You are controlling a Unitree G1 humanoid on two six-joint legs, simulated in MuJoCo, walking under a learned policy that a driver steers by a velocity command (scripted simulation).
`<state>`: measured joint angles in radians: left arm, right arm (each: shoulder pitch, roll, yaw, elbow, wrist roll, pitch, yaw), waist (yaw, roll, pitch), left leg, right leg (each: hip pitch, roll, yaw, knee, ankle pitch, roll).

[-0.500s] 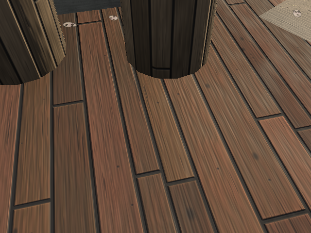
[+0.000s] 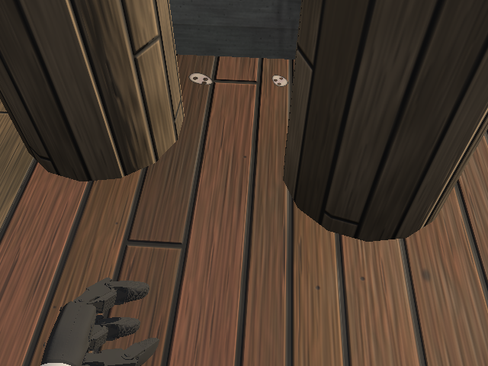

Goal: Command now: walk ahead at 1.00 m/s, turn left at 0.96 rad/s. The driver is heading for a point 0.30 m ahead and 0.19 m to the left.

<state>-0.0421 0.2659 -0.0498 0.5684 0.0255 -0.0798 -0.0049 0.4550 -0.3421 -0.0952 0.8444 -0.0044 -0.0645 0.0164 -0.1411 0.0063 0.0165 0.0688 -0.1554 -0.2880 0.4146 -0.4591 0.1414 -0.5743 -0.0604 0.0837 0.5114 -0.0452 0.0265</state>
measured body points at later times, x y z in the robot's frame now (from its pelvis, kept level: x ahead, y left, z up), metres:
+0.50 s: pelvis +0.41 +0.02 -0.01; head +0.46 +0.03 +0.43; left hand +0.30 +0.26 -0.14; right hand +0.72 -0.10 -0.09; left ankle +0.51 +0.10 -0.72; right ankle +0.26 -0.20 -0.61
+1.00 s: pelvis +0.60 +0.00 +0.01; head +0.61 -0.01 +0.46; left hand +0.64 +0.29 -0.09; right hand +0.81 -0.18 -0.11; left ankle +0.51 +0.11 -0.72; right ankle +0.69 -0.09 -0.72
